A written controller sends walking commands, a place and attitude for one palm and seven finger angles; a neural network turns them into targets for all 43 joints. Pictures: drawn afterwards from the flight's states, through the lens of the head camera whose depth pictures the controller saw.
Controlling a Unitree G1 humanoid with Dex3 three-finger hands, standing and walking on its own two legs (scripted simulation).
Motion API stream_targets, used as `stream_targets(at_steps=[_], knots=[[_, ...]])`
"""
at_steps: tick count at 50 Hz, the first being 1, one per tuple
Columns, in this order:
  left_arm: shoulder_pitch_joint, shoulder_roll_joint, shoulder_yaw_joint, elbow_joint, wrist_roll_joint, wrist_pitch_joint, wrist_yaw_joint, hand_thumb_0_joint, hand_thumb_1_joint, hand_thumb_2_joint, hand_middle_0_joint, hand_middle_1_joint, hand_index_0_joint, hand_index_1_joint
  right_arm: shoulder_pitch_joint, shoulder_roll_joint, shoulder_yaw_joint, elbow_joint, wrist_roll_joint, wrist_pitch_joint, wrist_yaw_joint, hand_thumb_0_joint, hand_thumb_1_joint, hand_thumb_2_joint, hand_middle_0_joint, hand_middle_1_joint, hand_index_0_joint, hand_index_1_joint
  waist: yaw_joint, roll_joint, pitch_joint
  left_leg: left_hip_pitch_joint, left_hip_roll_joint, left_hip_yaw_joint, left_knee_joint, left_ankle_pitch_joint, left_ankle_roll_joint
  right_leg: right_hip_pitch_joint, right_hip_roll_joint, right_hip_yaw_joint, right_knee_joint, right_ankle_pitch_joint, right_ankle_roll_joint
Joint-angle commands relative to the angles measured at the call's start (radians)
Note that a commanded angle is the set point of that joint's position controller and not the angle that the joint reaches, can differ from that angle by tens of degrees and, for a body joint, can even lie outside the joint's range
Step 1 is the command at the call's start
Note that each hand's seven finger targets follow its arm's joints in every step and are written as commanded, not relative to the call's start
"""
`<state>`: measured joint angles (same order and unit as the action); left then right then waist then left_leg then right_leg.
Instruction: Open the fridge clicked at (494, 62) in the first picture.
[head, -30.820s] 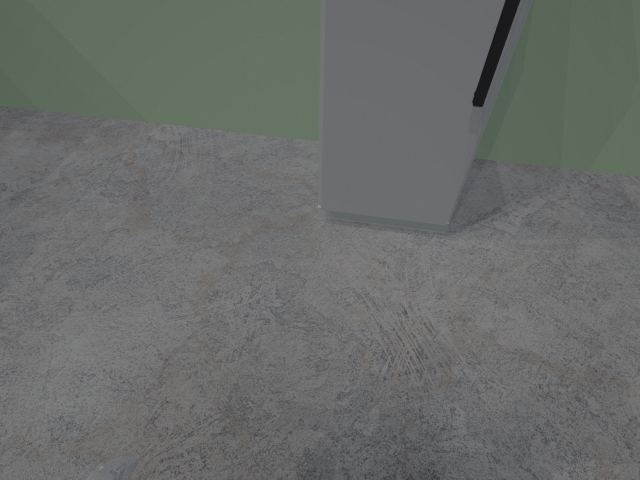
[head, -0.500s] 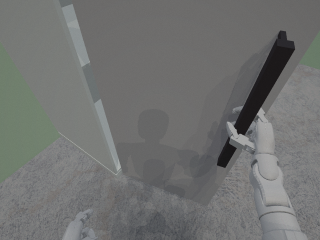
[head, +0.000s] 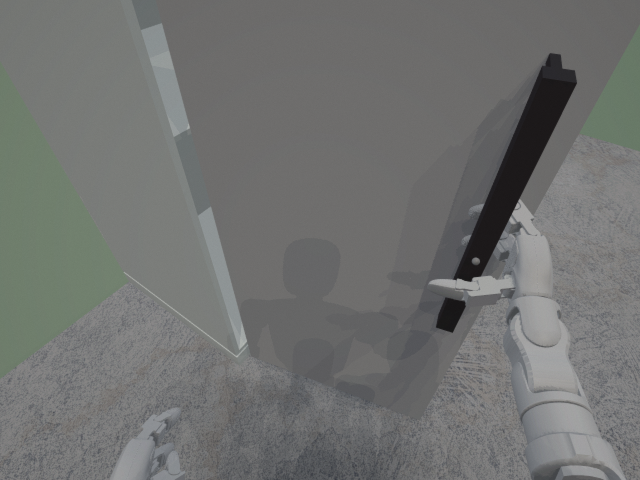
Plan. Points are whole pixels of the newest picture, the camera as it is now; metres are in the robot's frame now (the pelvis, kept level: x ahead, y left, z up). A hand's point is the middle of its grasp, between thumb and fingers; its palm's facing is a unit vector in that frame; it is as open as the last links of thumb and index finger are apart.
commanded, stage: loosen the grip on the handle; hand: right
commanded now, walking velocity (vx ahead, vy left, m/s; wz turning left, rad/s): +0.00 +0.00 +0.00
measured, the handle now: (486, 224) +0.42 -0.18 +0.12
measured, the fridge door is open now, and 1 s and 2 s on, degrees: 76 75 75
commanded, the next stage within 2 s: slip the hand off the handle in 0.22 s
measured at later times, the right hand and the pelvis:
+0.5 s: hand (503, 267) +0.37 -0.19 +0.10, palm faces +0.14 +0.98 -0.12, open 14.7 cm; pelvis +0.04 +0.00 +0.00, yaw +0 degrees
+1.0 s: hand (550, 286) +0.34 -0.24 +0.10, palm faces +0.13 +0.98 -0.12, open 14.7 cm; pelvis +0.03 +0.00 +0.00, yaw -1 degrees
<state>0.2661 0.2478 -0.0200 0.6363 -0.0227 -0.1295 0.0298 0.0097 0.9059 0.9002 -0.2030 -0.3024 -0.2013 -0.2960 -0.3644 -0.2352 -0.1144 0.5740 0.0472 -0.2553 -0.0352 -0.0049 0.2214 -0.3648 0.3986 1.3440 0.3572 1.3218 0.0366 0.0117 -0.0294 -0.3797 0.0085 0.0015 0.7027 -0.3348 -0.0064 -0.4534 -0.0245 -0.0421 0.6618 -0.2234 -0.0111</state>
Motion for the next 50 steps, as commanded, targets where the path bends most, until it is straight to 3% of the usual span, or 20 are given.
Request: stream_targets(at_steps=[1,2,4,10,12,14,15,16,21,22,24,28,32,35,39,42,44,48,49,50], knots=[[-0.088,0.140,0.048,-0.139,-0.012,-0.062,0.026,0.000,0.900,0.900,-0.200,-0.300,-0.200,-0.300,-0.460,-0.163,-0.023,-0.219,0.021,-0.058,0.005,0.000,0.550,-0.200,0.330,1.250,0.330,1.250,0.001,-0.002,-0.173,-0.112,-0.022,-0.002,-0.191,-0.160,0.018,0.146,0.023,0.036,-0.114,-0.262,-0.014],[-0.085,0.143,0.053,-0.148,-0.010,-0.065,0.027,0.000,0.900,0.900,-0.200,-0.300,-0.200,-0.300,-0.368,-0.218,-0.085,-0.244,0.026,-0.051,0.010,0.000,0.550,-0.200,0.317,1.233,0.317,1.233,-0.042,-0.031,-0.218,-0.070,-0.021,-0.004,-0.188,-0.134,0.024,0.161,0.023,0.037,-0.118,-0.231,-0.012],[-0.085,0.138,0.050,-0.153,-0.006,-0.073,0.029,0.000,0.900,0.900,-0.200,-0.300,-0.200,-0.300,-0.356,-0.182,-0.058,-0.311,0.037,-0.045,0.017,0.000,0.550,-0.200,0.290,1.200,0.290,1.200,-0.033,-0.037,-0.272,-0.045,-0.025,0.008,-0.172,-0.041,0.025,0.198,0.023,0.036,-0.097,-0.130,-0.017],[-0.060,0.135,0.055,-0.144,0.001,-0.081,0.019,0.000,0.900,0.900,-0.200,-0.300,-0.200,-0.300,-0.239,-0.133,-0.040,-0.399,0.057,-0.021,0.020,0.000,0.550,-0.200,0.250,1.150,0.250,1.150,-0.031,0.020,-0.270,-0.017,-0.027,0.025,-0.134,0.180,0.016,0.206,0.019,0.030,-0.054,0.076,-0.020],[-0.057,0.134,0.059,-0.150,0.004,-0.078,0.013,0.000,0.900,0.900,-0.200,-0.300,-0.200,-0.300,-0.169,-0.155,-0.067,-0.432,0.056,-0.015,0.021,0.000,0.550,-0.200,0.250,1.150,0.250,1.150,-0.051,0.012,-0.287,0.000,-0.026,0.024,-0.121,0.225,0.017,0.208,0.020,0.028,-0.046,0.115,-0.017],[-0.061,0.134,0.057,-0.154,0.005,-0.071,0.012,0.000,0.900,0.900,-0.200,-0.300,-0.200,-0.300,-0.143,-0.166,-0.068,-0.461,0.047,-0.007,0.022,0.000,0.550,-0.200,0.250,1.150,0.250,1.150,-0.050,0.004,-0.277,0.009,-0.026,0.023,-0.114,0.253,0.018,0.205,0.022,0.024,-0.037,0.141,-0.020],[-0.062,0.129,0.055,-0.159,0.005,-0.070,0.009,0.000,0.900,0.900,-0.200,-0.300,-0.200,-0.300,-0.143,-0.136,-0.041,-0.483,0.047,-0.002,0.027,0.000,0.550,-0.200,0.250,1.150,0.250,1.150,-0.047,-0.006,-0.281,0.007,-0.025,0.026,-0.107,0.268,0.017,0.209,0.022,0.026,-0.036,0.152,-0.019],[-0.051,0.136,0.058,-0.141,0.005,-0.063,0.014,0.000,0.900,0.900,-0.200,-0.300,-0.200,-0.300,-0.172,-0.194,-0.093,-0.440,0.043,0.002,0.023,0.000,0.550,-0.200,0.250,1.150,0.250,1.150,-0.033,0.019,-0.253,-0.015,-0.026,0.024,-0.108,0.266,0.015,0.191,0.021,0.025,-0.027,0.141,-0.019],[-0.069,0.128,0.057,-0.164,0.001,-0.043,0.020,0.000,0.900,0.900,-0.200,-0.300,-0.200,-0.300,-0.043,-0.223,-0.152,-0.479,0.075,0.013,0.068,0.000,0.550,-0.200,0.250,1.150,0.250,1.150,-0.070,-0.007,-0.288,0.041,-0.025,0.018,-0.100,0.329,0.019,0.189,0.028,0.015,-0.025,0.182,-0.017],[-0.072,0.128,0.055,-0.166,0.001,-0.042,0.022,0.000,0.900,0.900,-0.200,-0.300,-0.200,-0.300,-0.056,-0.211,-0.140,-0.487,0.084,0.016,0.080,0.000,0.550,-0.200,0.250,1.150,0.250,1.150,-0.062,0.007,-0.281,0.041,-0.025,0.019,-0.103,0.328,0.016,0.184,0.029,0.015,-0.026,0.175,-0.018],[-0.072,0.130,0.056,-0.164,0.001,-0.038,0.027,0.000,0.900,0.900,-0.200,-0.300,-0.200,-0.300,-0.043,-0.255,-0.183,-0.494,0.094,0.015,0.095,0.000,0.550,-0.200,0.250,1.150,0.250,1.150,-0.067,-0.003,-0.277,0.051,-0.027,0.013,-0.101,0.345,0.017,0.175,0.030,0.014,-0.020,0.186,-0.020],[-0.076,0.129,0.056,-0.171,-0.004,-0.044,0.028,0.000,0.900,0.900,-0.200,-0.300,-0.200,-0.300,-0.027,-0.235,-0.156,-0.535,0.105,-0.002,0.146,0.000,0.550,-0.200,0.250,1.150,0.250,1.150,-0.052,-0.044,-0.275,0.020,-0.032,0.019,-0.093,0.341,0.017,0.195,0.027,0.019,-0.011,0.193,-0.020],[-0.068,0.138,0.053,-0.157,-0.011,-0.055,0.039,0.000,0.900,0.900,-0.200,-0.300,-0.200,-0.300,-0.096,-0.216,-0.116,-0.498,0.129,-0.002,0.196,0.000,0.550,-0.200,0.250,1.150,0.250,1.150,-0.017,-0.027,-0.226,-0.051,-0.038,0.023,-0.103,0.260,0.014,0.186,0.024,0.037,-0.003,0.124,-0.022],[-0.064,0.148,0.055,-0.148,-0.013,-0.061,0.051,0.000,0.900,0.900,-0.200,-0.300,-0.200,-0.300,-0.106,-0.282,-0.183,-0.460,0.143,0.003,0.215,0.000,0.550,-0.200,0.250,1.150,0.250,1.150,-0.028,-0.028,-0.245,-0.050,-0.035,0.020,-0.104,0.221,0.018,0.174,0.026,0.044,-0.004,0.092,-0.022],[-0.070,0.145,0.052,-0.161,-0.011,-0.073,0.049,0.000,0.900,0.900,-0.200,-0.300,-0.200,-0.300,-0.075,-0.291,-0.192,-0.498,0.141,-0.004,0.221,0.000,0.550,-0.200,0.250,1.150,0.250,1.150,-0.050,-0.069,-0.310,-0.034,-0.036,0.027,-0.081,0.232,0.024,0.202,0.026,0.052,-0.001,0.129,-0.018],[-0.073,0.143,0.046,-0.163,-0.011,-0.074,0.048,0.000,0.900,0.900,-0.200,-0.300,-0.200,-0.300,-0.071,-0.317,-0.220,-0.473,0.141,-0.002,0.216,0.000,0.550,-0.200,0.250,1.150,0.250,1.150,-0.053,-0.068,-0.273,-0.048,-0.037,0.031,-0.082,0.192,0.024,0.173,0.023,0.058,-0.012,0.092,-0.014],[-0.071,0.149,0.045,-0.162,-0.011,-0.071,0.050,0.000,0.900,0.900,-0.200,-0.300,-0.200,-0.300,-0.055,-0.351,-0.260,-0.438,0.147,-0.003,0.215,0.000,0.550,-0.200,0.250,1.150,0.250,1.150,-0.061,-0.027,-0.248,-0.038,-0.040,0.028,-0.088,0.172,0.025,0.141,0.023,0.059,-0.018,0.067,-0.017],[-0.085,0.136,0.045,-0.199,-0.014,-0.086,0.036,0.000,0.900,0.900,-0.200,-0.300,-0.200,-0.300,0.078,-0.261,-0.198,-0.522,0.170,0.000,0.240,0.000,0.550,-0.200,0.250,1.150,0.250,1.150,-0.083,-0.080,-0.287,-0.017,-0.038,0.036,-0.076,0.206,0.028,0.174,0.024,0.055,-0.020,0.106,-0.014],[-0.086,0.138,0.045,-0.204,-0.014,-0.088,0.033,0.000,0.900,0.900,-0.200,-0.300,-0.200,-0.300,0.123,-0.254,-0.187,-0.526,0.170,0.005,0.246,0.000,0.550,-0.200,0.250,1.150,0.250,1.150,-0.083,-0.049,-0.285,-0.010,-0.041,0.040,-0.073,0.210,0.028,0.167,0.020,0.058,-0.018,0.115,-0.016],[-0.089,0.135,0.045,-0.209,-0.017,-0.090,0.030,0.000,0.900,0.900,-0.200,-0.300,-0.200,-0.300,0.138,-0.235,-0.165,-0.551,0.175,0.009,0.251,0.000,0.550,-0.200,0.250,1.150,0.250,1.150,-0.079,-0.059,-0.271,-0.024,-0.040,0.037,-0.077,0.207,0.025,0.167,0.021,0.056,-0.017,0.106,-0.018]])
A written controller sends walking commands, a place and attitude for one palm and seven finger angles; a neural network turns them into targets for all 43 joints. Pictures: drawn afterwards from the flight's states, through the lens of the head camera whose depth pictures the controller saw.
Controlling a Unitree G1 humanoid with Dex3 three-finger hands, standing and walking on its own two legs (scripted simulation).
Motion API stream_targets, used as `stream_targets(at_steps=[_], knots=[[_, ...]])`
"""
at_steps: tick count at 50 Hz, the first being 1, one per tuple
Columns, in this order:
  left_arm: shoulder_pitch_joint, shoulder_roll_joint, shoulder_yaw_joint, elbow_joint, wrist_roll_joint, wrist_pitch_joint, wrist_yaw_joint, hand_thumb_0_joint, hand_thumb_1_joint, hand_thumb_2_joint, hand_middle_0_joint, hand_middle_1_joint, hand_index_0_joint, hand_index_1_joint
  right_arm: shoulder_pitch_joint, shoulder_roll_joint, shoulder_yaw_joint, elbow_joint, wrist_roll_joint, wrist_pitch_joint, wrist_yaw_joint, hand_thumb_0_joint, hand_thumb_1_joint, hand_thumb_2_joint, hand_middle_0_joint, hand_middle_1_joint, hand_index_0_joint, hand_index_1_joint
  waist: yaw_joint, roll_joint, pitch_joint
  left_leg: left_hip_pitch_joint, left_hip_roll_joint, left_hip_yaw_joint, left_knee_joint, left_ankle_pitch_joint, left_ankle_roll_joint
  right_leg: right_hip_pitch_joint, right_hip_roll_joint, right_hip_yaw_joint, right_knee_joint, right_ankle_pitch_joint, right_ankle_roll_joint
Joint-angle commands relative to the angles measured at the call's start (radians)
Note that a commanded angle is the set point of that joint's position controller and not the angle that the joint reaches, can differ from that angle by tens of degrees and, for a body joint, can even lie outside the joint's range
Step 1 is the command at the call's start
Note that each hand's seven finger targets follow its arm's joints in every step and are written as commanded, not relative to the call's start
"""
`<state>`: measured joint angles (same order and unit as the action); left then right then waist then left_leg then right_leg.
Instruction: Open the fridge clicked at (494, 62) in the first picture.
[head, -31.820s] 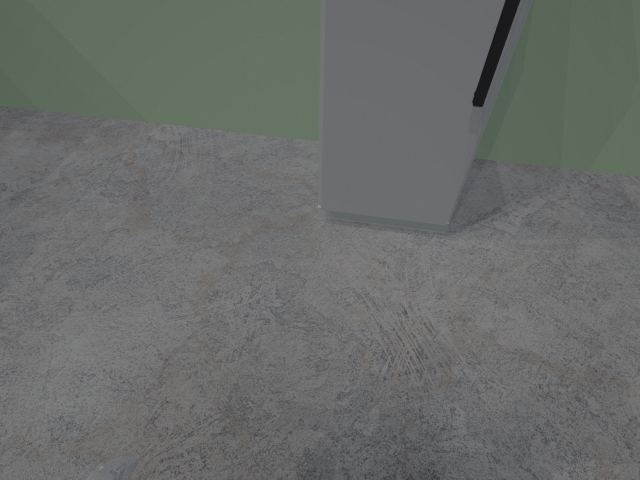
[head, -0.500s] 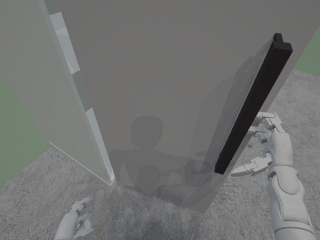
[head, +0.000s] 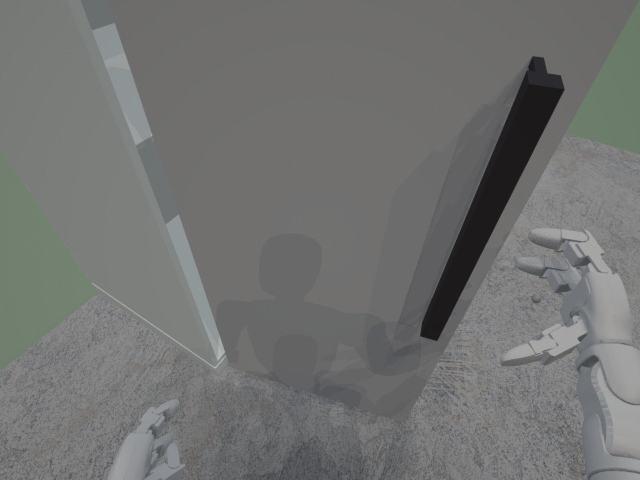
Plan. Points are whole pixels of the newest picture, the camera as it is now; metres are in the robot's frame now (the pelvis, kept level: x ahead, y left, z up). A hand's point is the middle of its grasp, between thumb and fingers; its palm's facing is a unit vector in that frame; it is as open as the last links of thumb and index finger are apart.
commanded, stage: slip the hand off the handle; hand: right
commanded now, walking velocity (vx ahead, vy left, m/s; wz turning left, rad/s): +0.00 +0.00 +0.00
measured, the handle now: (469, 232) +0.40 -0.17 +0.13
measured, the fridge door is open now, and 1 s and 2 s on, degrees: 75 75 75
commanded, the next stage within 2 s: draw the hand back to the body in 0.60 s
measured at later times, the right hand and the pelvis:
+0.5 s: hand (518, 365) +0.23 -0.19 +0.10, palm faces +0.06 +0.99 -0.12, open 14.7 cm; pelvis -0.02 +0.00 +0.00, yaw -1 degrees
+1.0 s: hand (528, 354) +0.23 -0.19 +0.13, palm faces +0.28 +0.96 -0.06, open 14.7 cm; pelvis +0.00 +0.01 +0.00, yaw -2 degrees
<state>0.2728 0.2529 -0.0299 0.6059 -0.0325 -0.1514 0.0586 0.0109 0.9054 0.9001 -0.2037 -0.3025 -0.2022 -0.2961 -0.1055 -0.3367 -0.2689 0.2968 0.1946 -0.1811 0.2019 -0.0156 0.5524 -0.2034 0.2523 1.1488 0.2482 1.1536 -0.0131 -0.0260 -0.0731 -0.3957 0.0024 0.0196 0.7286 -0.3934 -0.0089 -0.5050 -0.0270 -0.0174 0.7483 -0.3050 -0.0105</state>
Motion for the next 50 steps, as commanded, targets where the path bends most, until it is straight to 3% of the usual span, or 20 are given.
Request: stream_targets(at_steps=[1,5,11,16,18,19,21,25,27,35,36,37,38,39,40,43,45,48,49,50], knots=[[-0.095,0.132,0.055,-0.179,-0.008,-0.069,0.001,0.000,0.900,0.900,-0.200,-0.300,-0.200,-0.300,-0.105,-0.142,-0.016,-0.291,0.028,-0.059,0.013,0.000,0.550,-0.200,0.250,1.150,0.250,1.150,-0.025,-0.010,-0.197,-0.020,-0.035,0.023,-0.105,0.239,0.026,0.202,0.020,0.034,-0.110,0.160,-0.017],[-0.114,0.133,0.051,-0.187,-0.007,-0.078,0.003,0.000,0.900,0.900,-0.200,-0.300,-0.200,-0.300,-0.079,-0.135,-0.012,-0.353,0.030,-0.050,-0.013,0.000,0.550,-0.200,0.250,1.150,0.250,1.150,-0.020,0.006,-0.121,-0.058,-0.035,0.024,-0.124,0.124,0.024,0.170,0.021,0.048,-0.131,0.045,-0.018],[-0.132,0.122,0.037,-0.178,0.001,-0.097,0.015,0.000,0.900,0.900,-0.200,-0.300,-0.200,-0.300,-0.129,-0.132,0.010,-0.480,-0.002,-0.074,-0.078,0.000,0.550,-0.200,0.250,1.150,0.250,1.150,-0.002,-0.041,-0.128,-0.082,-0.032,0.020,-0.119,0.039,0.027,0.186,0.022,0.067,-0.142,-0.055,-0.018],[-0.137,0.115,0.028,-0.177,0.001,-0.117,0.017,0.000,0.900,0.900,-0.200,-0.300,-0.200,-0.300,-0.056,-0.075,0.089,-0.509,-0.015,-0.066,-0.080,0.000,0.550,-0.200,0.250,1.150,0.250,1.150,0.001,-0.061,-0.120,-0.081,-0.029,0.022,-0.121,0.014,0.027,0.183,0.020,0.080,-0.153,-0.108,-0.016],[-0.135,0.115,0.027,-0.177,0.001,-0.122,0.017,0.000,0.900,0.900,-0.200,-0.300,-0.200,-0.300,0.012,-0.072,0.084,-0.501,-0.007,-0.042,-0.072,0.000,0.550,-0.200,0.250,1.150,0.250,1.150,-0.012,-0.057,-0.112,-0.067,-0.028,0.023,-0.127,0.020,0.028,0.175,0.021,0.079,-0.155,-0.101,-0.015],[-0.130,0.120,0.029,-0.177,0.001,-0.120,0.016,0.000,0.900,0.900,-0.200,-0.300,-0.200,-0.300,0.061,-0.081,0.070,-0.487,-0.005,-0.027,-0.069,0.000,0.550,-0.200,0.250,1.150,0.250,1.150,-0.019,0.004,-0.116,-0.050,-0.031,0.025,-0.132,0.025,0.027,0.167,0.020,0.079,-0.155,-0.087,-0.018],[-0.141,0.109,0.025,-0.196,-0.001,-0.122,0.011,0.000,0.900,0.900,-0.200,-0.300,-0.200,-0.300,0.105,-0.038,0.114,-0.545,-0.003,-0.007,-0.063,0.000,0.550,-0.200,0.250,1.150,0.250,1.150,-0.024,-0.009,-0.111,-0.046,-0.026,0.027,-0.133,0.035,0.025,0.175,0.020,0.073,-0.157,-0.069,-0.017],[-0.149,0.104,0.019,-0.210,0.004,-0.120,0.007,0.000,0.900,0.900,-0.200,-0.300,-0.200,-0.300,0.181,-0.037,0.105,-0.601,-0.003,0.018,-0.084,0.000,0.550,-0.200,0.250,1.150,0.250,1.150,-0.029,0.023,-0.063,-0.041,-0.024,0.027,-0.144,0.032,0.021,0.153,0.024,0.063,-0.154,-0.055,-0.020],[-0.149,0.101,0.021,-0.218,0.010,-0.121,0.003,0.000,0.900,0.900,-0.200,-0.300,-0.200,-0.300,0.249,-0.058,0.068,-0.659,-0.002,0.008,-0.100,0.000,0.550,-0.200,0.250,1.150,0.250,1.150,-0.045,0.014,-0.084,-0.024,-0.024,0.024,-0.137,0.051,0.023,0.159,0.027,0.055,-0.143,-0.021,-0.019],[-0.135,0.100,0.018,-0.207,0.017,-0.133,0.005,0.000,0.900,0.900,-0.200,-0.300,-0.200,-0.300,0.231,-0.050,0.105,-0.747,-0.022,-0.056,-0.120,0.000,0.550,-0.200,0.250,1.150,0.250,1.150,-0.003,-0.032,-0.045,-0.088,-0.022,0.012,-0.127,0.011,0.021,0.130,0.033,0.052,-0.097,-0.049,-0.022],[-0.129,0.100,0.018,-0.201,0.014,-0.135,0.009,0.000,0.900,0.900,-0.200,-0.300,-0.200,-0.300,0.219,-0.053,0.104,-0.728,-0.017,-0.057,-0.115,0.000,0.550,-0.200,0.250,1.150,0.250,1.150,0.004,-0.023,-0.033,-0.102,-0.021,0.011,-0.132,-0.007,0.018,0.124,0.034,0.054,-0.093,-0.067,-0.023],[-0.204,0.069,0.020,-0.187,-0.005,-0.147,0.027,0.000,0.900,0.900,-0.200,-0.300,-0.200,-0.300,0.143,0.071,-0.039,-0.721,0.172,-0.022,-0.206,0.000,0.550,-0.200,0.250,1.150,0.250,1.150,-0.067,0.035,-0.076,-0.056,-0.025,0.023,-0.157,-0.059,0.025,0.118,0.041,0.081,-0.119,-0.128,-0.005],[-0.213,0.077,0.012,-0.169,-0.001,-0.159,0.033,0.000,0.900,0.900,-0.200,-0.300,-0.200,-0.300,0.123,0.105,0.040,-0.710,0.154,0.003,-0.237,0.000,0.550,-0.200,0.250,1.150,0.250,1.150,-0.041,0.028,-0.056,-0.072,-0.021,0.017,-0.164,-0.083,0.019,0.136,0.043,0.073,-0.116,-0.145,-0.006],[-0.199,0.078,0.016,-0.163,0.000,-0.168,0.036,0.000,0.900,0.900,-0.200,-0.300,-0.200,-0.300,0.140,0.089,0.012,-0.698,0.151,0.018,-0.260,0.000,0.550,-0.200,0.250,1.150,0.250,1.150,-0.039,0.073,-0.054,-0.068,-0.023,0.017,-0.178,-0.101,0.015,0.131,0.039,0.078,-0.118,-0.154,-0.006],[-0.199,0.082,0.015,-0.155,0.000,-0.169,0.036,0.000,0.900,0.900,-0.200,-0.300,-0.200,-0.300,0.144,0.097,0.021,-0.700,0.146,0.046,-0.283,0.000,0.550,-0.200,0.250,1.150,0.250,1.150,-0.049,0.025,-0.084,-0.050,-0.014,0.013,-0.169,-0.075,0.017,0.131,0.047,0.073,-0.123,-0.127,-0.008],[-0.158,0.090,0.009,-0.164,0.017,-0.156,0.023,0.000,0.900,0.900,-0.200,-0.300,-0.200,-0.300,0.189,0.041,0.115,-0.749,-0.010,0.116,-0.305,0.000,0.550,-0.200,0.250,1.150,0.250,1.150,-0.038,-0.059,-0.115,-0.031,-0.005,0.014,-0.136,0.039,0.023,0.164,0.040,0.059,-0.132,-0.021,-0.023],[-0.146,0.091,0.010,-0.180,0.022,-0.143,0.017,0.000,0.900,0.900,-0.200,-0.300,-0.200,-0.300,0.217,0.025,0.143,-0.812,-0.054,0.148,-0.286,0.000,0.550,-0.200,0.250,1.150,0.250,1.150,-0.038,-0.042,-0.150,0.002,-0.001,0.013,-0.128,0.123,0.025,0.189,0.036,0.053,-0.127,0.065,-0.031],[-0.161,0.086,0.005,-0.187,0.021,-0.131,0.022,0.000,0.900,0.900,-0.200,-0.300,-0.200,-0.300,0.256,-0.014,0.066,-0.875,0.003,0.169,-0.244,0.000,0.550,-0.200,0.250,1.150,0.250,1.150,-0.059,-0.012,-0.162,0.060,-0.007,0.014,-0.135,0.237,0.026,0.208,0.036,0.041,-0.121,0.140,-0.029],[-0.163,0.087,0.008,-0.183,0.021,-0.128,0.025,0.000,0.900,0.900,-0.200,-0.300,-0.200,-0.300,0.299,-0.037,0.006,-0.860,0.035,0.177,-0.238,0.000,0.550,-0.200,0.250,1.150,0.250,1.150,-0.074,0.044,-0.164,0.087,-0.011,0.016,-0.142,0.265,0.024,0.201,0.035,0.042,-0.119,0.157,-0.027],[-0.176,0.079,0.005,-0.184,0.017,-0.124,0.025,0.000,0.900,0.900,-0.200,-0.300,-0.200,-0.300,0.328,-0.015,-0.006,-0.847,0.062,0.185,-0.231,0.000,0.550,-0.200,0.250,1.150,0.250,1.150,-0.079,0.059,-0.141,0.090,-0.011,0.021,-0.142,0.289,0.020,0.196,0.035,0.037,-0.123,0.166,-0.024]])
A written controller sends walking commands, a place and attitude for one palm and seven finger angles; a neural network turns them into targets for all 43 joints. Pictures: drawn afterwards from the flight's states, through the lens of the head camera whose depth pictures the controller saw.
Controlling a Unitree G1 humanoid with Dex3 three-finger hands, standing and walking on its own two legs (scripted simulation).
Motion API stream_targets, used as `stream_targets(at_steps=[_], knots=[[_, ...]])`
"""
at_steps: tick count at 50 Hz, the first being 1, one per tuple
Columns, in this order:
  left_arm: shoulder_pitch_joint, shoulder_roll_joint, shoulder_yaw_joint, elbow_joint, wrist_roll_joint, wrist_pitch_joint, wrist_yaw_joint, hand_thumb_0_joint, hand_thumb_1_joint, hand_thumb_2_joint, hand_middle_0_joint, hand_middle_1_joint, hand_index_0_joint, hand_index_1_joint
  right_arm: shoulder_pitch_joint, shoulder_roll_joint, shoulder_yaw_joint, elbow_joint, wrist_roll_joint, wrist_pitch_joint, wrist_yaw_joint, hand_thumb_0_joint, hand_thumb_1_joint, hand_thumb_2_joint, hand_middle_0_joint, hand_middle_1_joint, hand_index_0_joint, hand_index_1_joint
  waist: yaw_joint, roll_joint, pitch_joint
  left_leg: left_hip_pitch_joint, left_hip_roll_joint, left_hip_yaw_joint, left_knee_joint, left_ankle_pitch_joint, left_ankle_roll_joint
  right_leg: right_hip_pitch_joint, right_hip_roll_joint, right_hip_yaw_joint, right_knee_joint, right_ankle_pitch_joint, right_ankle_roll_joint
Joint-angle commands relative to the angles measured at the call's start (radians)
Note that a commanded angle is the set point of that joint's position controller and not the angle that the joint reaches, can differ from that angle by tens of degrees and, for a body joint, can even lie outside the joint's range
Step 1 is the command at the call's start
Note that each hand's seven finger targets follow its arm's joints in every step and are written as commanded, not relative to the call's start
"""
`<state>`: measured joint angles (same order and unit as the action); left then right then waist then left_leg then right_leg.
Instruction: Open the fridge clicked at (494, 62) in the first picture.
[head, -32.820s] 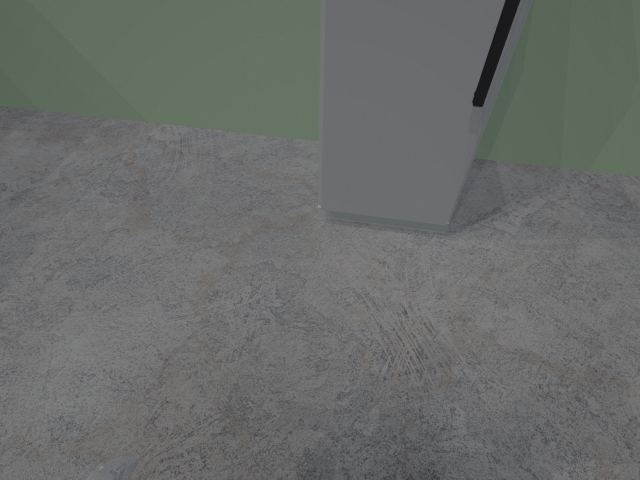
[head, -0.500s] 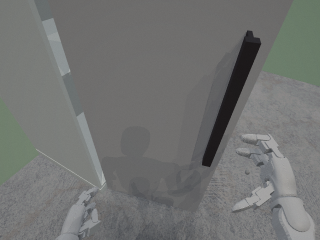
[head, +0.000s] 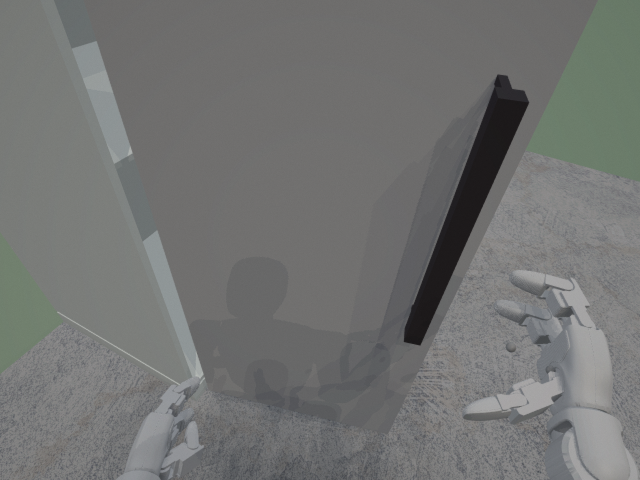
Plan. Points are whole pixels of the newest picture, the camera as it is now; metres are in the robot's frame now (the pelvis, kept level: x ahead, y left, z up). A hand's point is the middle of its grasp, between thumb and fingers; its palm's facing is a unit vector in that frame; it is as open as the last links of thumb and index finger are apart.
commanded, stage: draw the hand back to the body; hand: right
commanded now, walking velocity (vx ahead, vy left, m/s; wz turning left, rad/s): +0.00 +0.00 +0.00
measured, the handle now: (447, 238) +0.40 -0.17 +0.13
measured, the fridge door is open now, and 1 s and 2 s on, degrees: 75 75 75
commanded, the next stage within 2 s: step back with the hand held close in 1.30 s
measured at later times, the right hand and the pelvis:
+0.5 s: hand (589, 356) +0.21 -0.25 +0.16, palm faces +0.37 +0.86 -0.35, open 13.0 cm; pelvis +0.01 +0.00 +0.02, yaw +0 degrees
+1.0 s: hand out of the picture +0.21 -0.29 +0.19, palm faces +0.47 +0.80 -0.37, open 8.1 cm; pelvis +0.02 -0.02 +0.03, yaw +2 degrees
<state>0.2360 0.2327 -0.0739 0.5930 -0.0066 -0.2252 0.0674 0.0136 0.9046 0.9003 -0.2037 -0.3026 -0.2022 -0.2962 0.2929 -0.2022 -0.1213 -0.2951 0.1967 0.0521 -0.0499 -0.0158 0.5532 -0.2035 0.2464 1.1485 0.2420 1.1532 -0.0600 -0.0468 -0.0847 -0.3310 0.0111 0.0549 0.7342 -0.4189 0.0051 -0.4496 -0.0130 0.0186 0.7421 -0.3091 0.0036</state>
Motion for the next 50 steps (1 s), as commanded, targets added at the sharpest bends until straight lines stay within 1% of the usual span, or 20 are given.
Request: stream_targets(at_steps=[1,5,7,11,12,13,14,15,17,22,26,29,33,34,41,43,44,45,46,50], knots=[[-0.141,0.097,0.049,-0.168,-0.012,-0.043,0.016,0.000,0.900,0.900,-0.200,-0.300,-0.200,-0.300,-0.057,-0.153,-0.183,-0.245,0.079,-0.041,0.022,0.000,0.550,-0.200,0.250,1.150,0.250,1.150,-0.038,0.094,-0.113,0.022,-0.023,-0.011,-0.154,0.312,0.004,0.138,0.021,-0.001,-0.122,0.166,-0.034],[-0.157,0.092,0.048,-0.165,-0.019,-0.020,0.010,0.000,0.900,0.900,-0.200,-0.300,-0.200,-0.300,-0.056,-0.126,-0.190,-0.228,0.086,0.001,0.005,0.000,0.550,-0.200,0.250,1.150,0.250,1.150,-0.033,0.079,-0.033,-0.001,-0.022,-0.006,-0.172,0.295,0.000,0.139,0.024,-0.007,-0.140,0.158,-0.032],[-0.154,0.095,0.052,-0.171,-0.017,-0.012,0.007,0.000,0.900,0.900,-0.200,-0.300,-0.200,-0.300,-0.053,-0.133,-0.185,-0.273,0.069,0.013,0.009,0.000,0.514,-0.218,0.249,1.129,0.249,1.129,-0.030,0.021,-0.059,0.005,-0.021,-0.008,-0.166,0.315,0.003,0.168,0.024,-0.013,-0.141,0.181,-0.035],[-0.135,0.100,0.051,-0.172,-0.019,-0.024,0.017,0.000,0.900,0.900,-0.200,-0.300,-0.200,-0.300,-0.117,-0.162,-0.166,-0.350,0.064,0.008,0.051,0.000,0.369,-0.287,0.244,1.044,0.244,1.044,-0.009,0.006,-0.086,0.011,-0.019,-0.014,-0.174,0.340,0.003,0.201,0.025,-0.002,-0.139,0.199,-0.041],[-0.150,0.110,0.055,-0.162,-0.004,-0.023,0.029,0.000,0.900,0.900,-0.200,-0.300,-0.200,-0.300,-0.040,-0.372,-0.210,-0.350,-0.076,-0.032,-0.006,0.000,0.332,-0.305,0.242,1.023,0.242,1.023,-0.022,0.001,-0.035,-0.004,0.008,-0.072,-0.273,0.318,-0.005,0.224,0.032,-0.001,-0.159,0.172,-0.047],[-0.156,0.096,0.048,-0.160,0.002,-0.020,0.036,0.000,0.900,0.900,-0.200,-0.300,-0.200,-0.300,-0.011,-0.303,-0.189,-0.325,-0.079,-0.046,-0.024,0.000,0.296,-0.322,0.241,1.001,0.241,1.001,-0.012,0.029,-0.014,0.006,0.013,-0.063,-0.289,0.295,-0.004,0.236,0.033,-0.005,-0.171,0.167,-0.050],[-0.157,0.104,0.055,-0.159,0.003,-0.021,0.041,0.000,0.900,0.900,-0.200,-0.300,-0.200,-0.300,-0.013,-0.326,-0.209,-0.341,-0.081,-0.053,-0.032,0.000,0.260,-0.340,0.240,0.980,0.240,0.980,-0.017,0.053,-0.019,0.007,0.012,-0.070,-0.310,0.304,-0.007,0.245,0.033,-0.005,-0.167,0.177,-0.050],[-0.162,0.091,0.046,-0.152,0.005,-0.017,0.044,0.000,0.900,0.900,-0.200,-0.300,-0.200,-0.300,-0.015,-0.288,-0.173,-0.331,-0.090,-0.061,-0.034,0.000,0.224,-0.357,0.239,0.959,0.239,0.959,-0.004,0.041,-0.002,0.012,0.015,-0.063,-0.309,0.296,-0.008,0.266,0.029,-0.009,-0.178,0.174,-0.051],[-0.167,0.088,0.043,-0.138,0.005,-0.009,0.047,0.000,0.900,0.900,-0.200,-0.300,-0.200,-0.300,-0.024,-0.296,-0.185,-0.312,-0.101,-0.078,-0.046,0.000,0.151,-0.393,0.236,0.916,0.236,0.916,-0.001,-0.004,0.034,0.009,0.008,-0.053,-0.329,0.250,-0.005,0.288,0.024,-0.010,-0.208,0.157,-0.048],[-0.174,0.093,0.047,-0.128,0.009,0.000,0.050,0.000,0.900,0.900,-0.200,-0.300,-0.200,-0.300,0.024,-0.304,-0.221,-0.269,-0.108,-0.108,-0.054,0.000,-0.030,-0.480,0.230,0.810,0.230,0.810,-0.011,0.047,0.020,0.068,-0.003,-0.033,-0.347,0.231,-0.008,0.327,0.017,-0.004,-0.270,0.156,-0.049],[-0.185,0.094,0.051,-0.121,0.011,0.006,0.047,0.000,0.900,0.900,-0.200,-0.300,-0.200,-0.300,0.032,-0.326,-0.255,-0.284,-0.112,-0.126,-0.058,0.000,-0.175,-0.550,0.225,0.725,0.225,0.725,-0.021,0.004,-0.005,0.119,-0.003,-0.031,-0.359,0.253,-0.004,0.357,0.014,-0.004,-0.307,0.181,-0.045],[-0.197,0.099,0.056,-0.117,0.016,0.002,0.046,0.000,0.900,0.900,-0.200,-0.300,-0.200,-0.300,0.039,-0.347,-0.280,-0.298,-0.116,-0.134,-0.060,0.000,-0.284,-0.603,0.221,0.661,0.221,0.661,-0.027,0.009,0.007,0.128,-0.010,-0.029,-0.385,0.268,-0.003,0.375,0.011,-0.003,-0.325,0.200,-0.042],[-0.195,0.094,0.056,-0.111,0.015,0.003,0.038,0.000,0.900,0.900,-0.200,-0.300,-0.200,-0.300,0.037,-0.345,-0.290,-0.324,-0.121,-0.143,-0.062,0.000,-0.429,-0.673,0.216,0.576,0.216,0.576,-0.026,-0.040,0.015,0.152,-0.010,-0.026,-0.386,0.296,0.003,0.394,0.008,-0.002,-0.348,0.230,-0.036],[-0.195,0.102,0.060,-0.108,0.020,0.000,0.038,0.000,0.900,0.900,-0.200,-0.300,-0.200,-0.300,0.048,-0.366,-0.316,-0.315,-0.121,-0.142,-0.064,0.000,-0.465,-0.690,0.215,0.555,0.215,0.555,-0.031,-0.020,0.015,0.159,-0.015,-0.023,-0.397,0.308,0.003,0.394,0.008,0.000,-0.354,0.241,-0.035],[-0.190,0.100,0.068,-0.104,0.017,0.023,0.026,0.000,0.900,0.900,-0.200,-0.300,-0.200,-0.300,0.046,-0.356,-0.340,-0.286,-0.115,-0.141,-0.058,0.000,-0.719,-0.813,0.206,0.406,0.206,0.406,-0.028,0.008,0.034,0.181,-0.017,-0.020,-0.401,0.326,0.002,0.401,0.001,-0.005,-0.377,0.264,-0.031],[-0.192,0.101,0.069,-0.105,0.015,0.031,0.023,0.000,0.900,0.900,-0.200,-0.300,-0.200,-0.300,0.024,-0.357,-0.344,-0.288,-0.117,-0.141,-0.056,0.000,-0.791,-0.848,0.204,0.364,0.204,0.364,-0.026,-0.021,0.041,0.176,-0.018,-0.021,-0.405,0.311,0.003,0.406,0.001,-0.006,-0.383,0.251,-0.029],[-0.196,0.106,0.074,-0.102,0.018,0.028,0.024,0.000,0.900,0.900,-0.200,-0.300,-0.200,-0.300,0.011,-0.373,-0.362,-0.299,-0.115,-0.145,-0.057,0.000,-0.827,-0.865,0.202,0.342,0.202,0.342,-0.028,0.000,0.037,0.180,-0.022,-0.018,-0.418,0.313,0.004,0.408,0.002,-0.004,-0.385,0.253,-0.027],[-0.193,0.104,0.071,-0.101,0.017,0.030,0.023,0.000,0.900,0.900,-0.200,-0.300,-0.200,-0.300,0.015,-0.369,-0.363,-0.282,-0.115,-0.145,-0.058,0.000,-0.864,-0.882,0.201,0.321,0.201,0.321,-0.026,-0.031,0.045,0.181,-0.017,-0.022,-0.414,0.313,0.004,0.409,0.001,-0.006,-0.386,0.252,-0.029],[-0.195,0.103,0.071,-0.103,0.016,0.033,0.023,0.000,0.900,0.900,-0.200,-0.300,-0.200,-0.300,-0.007,-0.373,-0.366,-0.293,-0.115,-0.147,-0.058,0.000,-0.900,-0.900,0.200,0.300,0.200,0.300,-0.028,-0.015,0.038,0.185,-0.019,-0.020,-0.415,0.301,0.004,0.411,0.001,-0.001,-0.391,0.243,-0.027],[-0.193,0.104,0.074,-0.101,0.017,0.035,0.019,0.000,0.900,0.900,-0.200,-0.300,-0.200,-0.300,0.011,-0.335,-0.330,-0.273,-0.118,-0.143,-0.054,0.000,-0.900,-0.900,0.200,0.300,0.200,0.300,-0.023,-0.037,0.046,0.187,-0.018,-0.020,-0.419,0.291,0.004,0.418,0.000,-0.002,-0.402,0.230,-0.027]])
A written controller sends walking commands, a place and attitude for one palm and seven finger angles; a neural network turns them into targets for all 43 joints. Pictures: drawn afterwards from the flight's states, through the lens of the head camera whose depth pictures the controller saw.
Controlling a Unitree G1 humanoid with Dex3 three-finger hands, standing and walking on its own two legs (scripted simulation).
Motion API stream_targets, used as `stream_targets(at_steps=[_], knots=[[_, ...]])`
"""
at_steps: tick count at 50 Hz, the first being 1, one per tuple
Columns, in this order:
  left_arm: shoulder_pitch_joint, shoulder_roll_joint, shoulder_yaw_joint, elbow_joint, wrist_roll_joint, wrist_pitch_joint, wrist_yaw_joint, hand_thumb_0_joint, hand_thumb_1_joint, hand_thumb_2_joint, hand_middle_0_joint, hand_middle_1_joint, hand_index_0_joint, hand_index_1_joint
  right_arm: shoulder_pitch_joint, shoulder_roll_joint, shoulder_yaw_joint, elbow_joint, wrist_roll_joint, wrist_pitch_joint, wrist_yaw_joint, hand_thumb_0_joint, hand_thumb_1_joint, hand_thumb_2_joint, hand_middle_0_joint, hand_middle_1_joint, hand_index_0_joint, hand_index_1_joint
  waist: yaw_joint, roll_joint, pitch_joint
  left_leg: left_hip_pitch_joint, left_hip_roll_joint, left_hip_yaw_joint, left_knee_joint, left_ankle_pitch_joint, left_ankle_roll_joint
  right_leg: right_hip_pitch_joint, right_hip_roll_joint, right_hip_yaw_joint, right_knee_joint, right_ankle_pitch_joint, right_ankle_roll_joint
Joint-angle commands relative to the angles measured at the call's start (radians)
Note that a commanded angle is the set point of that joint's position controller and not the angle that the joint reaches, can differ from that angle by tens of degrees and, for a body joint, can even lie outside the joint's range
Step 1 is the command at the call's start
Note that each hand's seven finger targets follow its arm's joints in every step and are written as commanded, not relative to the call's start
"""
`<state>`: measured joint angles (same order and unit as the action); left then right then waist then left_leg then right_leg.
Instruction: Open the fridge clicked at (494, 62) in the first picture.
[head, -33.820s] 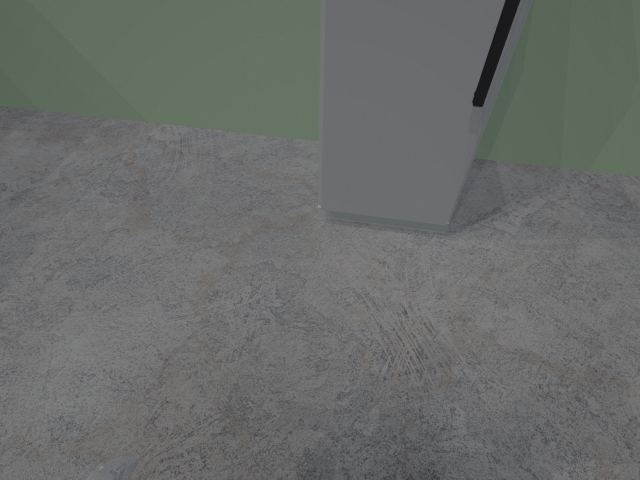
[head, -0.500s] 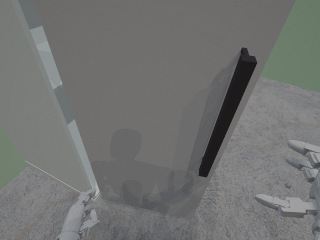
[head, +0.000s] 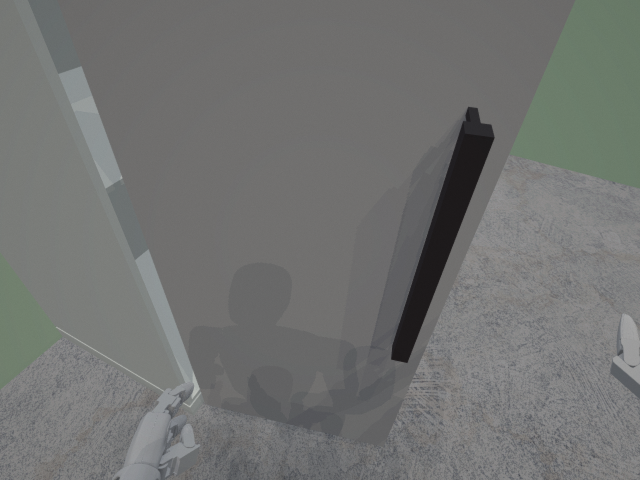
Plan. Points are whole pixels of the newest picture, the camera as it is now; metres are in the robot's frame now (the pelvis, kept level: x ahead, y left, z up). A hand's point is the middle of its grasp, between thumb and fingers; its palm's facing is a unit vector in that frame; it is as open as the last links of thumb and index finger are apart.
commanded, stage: draw the hand back to the body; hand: right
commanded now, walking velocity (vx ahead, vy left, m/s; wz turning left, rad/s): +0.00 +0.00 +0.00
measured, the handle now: (428, 260) +0.38 -0.16 +0.10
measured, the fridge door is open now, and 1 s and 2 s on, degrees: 75 75 75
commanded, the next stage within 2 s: step back with the hand held close in 0.30 s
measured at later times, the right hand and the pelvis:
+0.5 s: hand (617, 363) +0.18 -0.27 +0.16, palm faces +0.48 +0.80 -0.36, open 7.4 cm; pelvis -0.01 +0.00 +0.00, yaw -1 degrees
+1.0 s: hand out of the picture +0.13 -0.30 +0.16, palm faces +0.44 +0.76 -0.47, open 7.4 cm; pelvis -0.07 -0.02 -0.01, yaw -2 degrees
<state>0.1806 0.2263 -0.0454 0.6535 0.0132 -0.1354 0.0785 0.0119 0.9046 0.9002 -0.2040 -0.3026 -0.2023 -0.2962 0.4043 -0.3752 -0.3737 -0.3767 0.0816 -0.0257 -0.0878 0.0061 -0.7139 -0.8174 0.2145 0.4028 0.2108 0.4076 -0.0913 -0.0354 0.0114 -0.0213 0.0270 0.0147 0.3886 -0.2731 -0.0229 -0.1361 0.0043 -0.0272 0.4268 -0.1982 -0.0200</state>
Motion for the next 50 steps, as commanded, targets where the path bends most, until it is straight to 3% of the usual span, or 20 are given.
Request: stream_targets(at_steps=[1,4,5,9,11,19,20,21,22,23,24,26,29,33,36,39,41,47,50], knots=[[-0.143,0.113,0.045,-0.165,-0.002,-0.054,0.007,0.000,0.900,0.900,-0.200,-0.300,-0.200,-0.300,-0.118,-0.166,-0.075,-0.207,-0.003,-0.066,-0.017,0.000,-0.900,-0.900,0.200,0.300,0.200,0.300,0.007,-0.042,-0.051,-0.121,-0.035,0.020,-0.076,0.137,0.031,0.100,-0.016,0.048,-0.090,0.109,-0.003],[-0.148,0.116,0.050,-0.164,0.002,-0.058,0.008,0.000,0.900,0.900,-0.200,-0.300,-0.200,-0.300,-0.115,-0.194,-0.099,-0.218,-0.005,-0.069,-0.020,0.000,-0.900,-0.900,0.200,0.300,0.200,0.300,0.003,-0.039,-0.064,-0.119,-0.037,0.017,-0.088,0.136,0.031,0.110,-0.014,0.044,-0.091,0.105,-0.004],[-0.145,0.111,0.048,-0.164,0.000,-0.056,0.009,0.000,0.900,0.900,-0.200,-0.300,-0.200,-0.300,-0.122,-0.177,-0.085,-0.224,-0.005,-0.071,-0.020,0.000,-0.900,-0.900,0.200,0.300,0.200,0.300,0.007,-0.047,-0.068,-0.113,-0.034,0.017,-0.083,0.133,0.031,0.111,-0.014,0.044,-0.091,0.103,-0.004],[-0.151,0.113,0.051,-0.162,0.003,-0.056,0.012,0.000,0.900,0.900,-0.200,-0.300,-0.200,-0.300,-0.113,-0.210,-0.121,-0.221,-0.005,-0.075,-0.022,0.000,-0.900,-0.900,0.200,0.300,0.200,0.300,0.001,-0.014,-0.058,-0.117,-0.037,0.016,-0.104,0.141,0.032,0.111,-0.011,0.039,-0.085,0.109,-0.006],[-0.147,0.106,0.047,-0.160,0.001,-0.053,0.013,0.000,0.900,0.900,-0.200,-0.300,-0.200,-0.300,-0.124,-0.195,-0.108,-0.220,-0.004,-0.075,-0.022,0.000,-0.900,-0.900,0.200,0.300,0.200,0.300,0.005,-0.056,-0.051,-0.116,-0.032,0.013,-0.101,0.134,0.032,0.108,-0.009,0.037,-0.085,0.099,-0.004],[-0.153,0.111,0.053,-0.157,0.002,-0.055,0.013,0.000,0.900,0.900,-0.200,-0.300,-0.200,-0.300,-0.113,-0.183,-0.098,-0.194,-0.004,-0.077,-0.018,0.000,-0.900,-0.900,0.200,0.300,0.200,0.300,0.006,-0.029,-0.024,-0.129,-0.035,0.014,-0.124,0.104,0.029,0.106,-0.009,0.032,-0.092,0.072,-0.005],[-0.152,0.107,0.052,-0.157,0.001,-0.055,0.012,0.000,0.900,0.900,-0.200,-0.300,-0.200,-0.300,-0.112,-0.173,-0.090,-0.196,-0.002,-0.078,-0.018,0.000,-0.900,-0.900,0.200,0.300,0.200,0.300,0.009,-0.029,-0.037,-0.125,-0.031,0.012,-0.119,0.096,0.027,0.112,-0.010,0.031,-0.092,0.065,-0.007],[-0.152,0.106,0.047,-0.153,0.002,-0.056,0.011,0.000,0.900,0.900,-0.200,-0.300,-0.200,-0.300,-0.155,-0.112,-0.012,-0.181,-0.009,-0.077,-0.012,0.000,-0.900,-0.900,0.200,0.300,0.200,0.300,0.023,-0.027,-0.016,-0.141,-0.031,0.014,-0.117,0.087,0.024,0.106,-0.007,0.030,-0.095,0.051,-0.009],[-0.171,0.123,0.044,-0.206,-0.004,-0.031,0.008,0.000,0.900,0.900,-0.200,-0.300,-0.200,-0.300,-0.304,-0.283,-0.163,-0.308,-0.019,-0.129,-0.031,0.000,-0.900,-0.900,0.200,0.300,0.200,0.300,0.049,-0.002,0.029,-0.219,0.009,-0.028,-0.168,0.103,0.016,0.028,-0.022,0.053,-0.048,0.023,-0.026],[-0.167,0.108,0.045,-0.182,0.001,-0.013,0.016,0.000,0.900,0.900,-0.200,-0.300,-0.200,-0.300,-0.169,-0.199,-0.107,-0.194,-0.013,-0.131,-0.024,0.000,-0.900,-0.900,0.200,0.300,0.200,0.300,0.058,0.053,0.028,-0.245,0.029,-0.020,-0.175,0.107,0.016,0.029,-0.014,0.050,-0.012,0.044,-0.027],[-0.174,0.111,0.050,-0.191,0.002,-0.005,0.016,0.000,0.900,0.900,-0.200,-0.300,-0.200,-0.300,-0.157,-0.218,-0.116,-0.211,-0.021,-0.136,-0.024,0.000,-0.900,-0.900,0.200,0.300,0.200,0.300,0.051,0.074,0.029,-0.259,0.037,-0.022,-0.182,0.137,0.015,0.033,-0.010,0.050,0.003,0.069,-0.025],[-0.144,0.108,0.055,-0.198,0.005,0.019,0.015,0.000,0.900,0.900,-0.200,-0.300,-0.200,-0.300,-0.038,-0.184,-0.103,-0.204,-0.021,-0.135,-0.024,0.000,-0.900,-0.900,0.200,0.300,0.200,0.300,0.055,0.069,-0.031,-0.247,0.049,-0.008,-0.138,0.207,0.017,0.040,-0.017,0.047,0.023,0.141,-0.024],[-0.130,0.115,0.069,-0.218,0.002,0.044,0.017,0.000,0.900,0.900,-0.200,-0.300,-0.200,-0.300,0.052,-0.199,-0.129,-0.260,-0.018,-0.150,-0.028,0.000,-0.900,-0.900,0.200,0.300,0.200,0.300,0.058,-0.022,-0.117,-0.212,0.043,0.002,-0.078,0.272,0.013,0.051,-0.030,0.044,0.017,0.251,-0.022],[-0.116,0.111,0.079,-0.244,-0.007,0.067,0.017,0.000,0.900,0.900,-0.200,-0.300,-0.200,-0.300,0.100,-0.222,-0.160,-0.310,-0.009,-0.158,-0.038,0.000,-0.900,-0.900,0.200,0.300,0.200,0.300,0.061,0.005,-0.189,-0.193,0.031,-0.002,-0.022,0.327,0.002,0.042,-0.052,0.053,0.033,0.359,-0.024],[-0.108,0.116,0.084,-0.256,-0.010,0.066,0.023,0.000,0.900,0.900,-0.200,-0.300,-0.200,-0.300,0.103,-0.246,-0.182,-0.354,-0.008,-0.170,-0.046,0.000,-0.900,-0.900,0.200,0.300,0.200,0.300,0.061,-0.024,-0.217,-0.181,0.014,0.003,0.020,0.324,-0.002,0.028,-0.069,0.070,0.019,0.382,-0.028],[-0.107,0.128,0.089,-0.260,-0.011,0.055,0.027,0.000,0.900,0.900,-0.200,-0.300,-0.200,-0.300,0.098,-0.252,-0.190,-0.368,-0.010,-0.182,-0.052,0.000,-0.900,-0.900,0.200,0.300,0.200,0.300,0.060,-0.067,-0.205,-0.170,-0.012,0.007,0.050,0.238,-0.004,-0.029,-0.086,0.103,-0.027,0.288,-0.035],[-0.102,0.130,0.090,-0.260,-0.013,0.048,0.025,0.000,0.900,0.900,-0.200,-0.300,-0.200,-0.300,0.098,-0.233,-0.177,-0.349,-0.013,-0.188,-0.052,0.000,-0.900,-0.900,0.200,0.300,0.200,0.300,0.063,-0.077,-0.177,-0.162,-0.022,0.005,0.069,0.169,-0.004,-0.096,-0.101,0.125,-0.066,0.156,-0.041],[-0.104,0.147,0.094,-0.263,-0.013,0.019,0.022,0.000,0.900,0.900,-0.200,-0.300,-0.200,-0.300,0.077,-0.203,-0.182,-0.298,-0.042,-0.213,-0.053,0.000,-0.900,-0.900,0.200,0.300,0.200,0.300,0.062,-0.127,-0.082,-0.016,-0.054,-0.011,0.179,0.018,0.003,-0.462,-0.147,0.220,-0.211,-0.418,-0.080],[-0.092,0.137,0.099,-0.260,-0.014,0.010,0.017,0.000,0.900,0.900,-0.200,-0.300,-0.200,-0.300,0.083,-0.205,-0.186,-0.297,-0.049,-0.223,-0.053,0.000,-0.900,-0.900,0.200,0.300,0.200,0.300,0.063,-0.075,-0.084,-0.057,-0.037,-0.043,0.114,-0.061,0.020,-0.467,-0.114,0.185,-0.143,-0.427,-0.067]])
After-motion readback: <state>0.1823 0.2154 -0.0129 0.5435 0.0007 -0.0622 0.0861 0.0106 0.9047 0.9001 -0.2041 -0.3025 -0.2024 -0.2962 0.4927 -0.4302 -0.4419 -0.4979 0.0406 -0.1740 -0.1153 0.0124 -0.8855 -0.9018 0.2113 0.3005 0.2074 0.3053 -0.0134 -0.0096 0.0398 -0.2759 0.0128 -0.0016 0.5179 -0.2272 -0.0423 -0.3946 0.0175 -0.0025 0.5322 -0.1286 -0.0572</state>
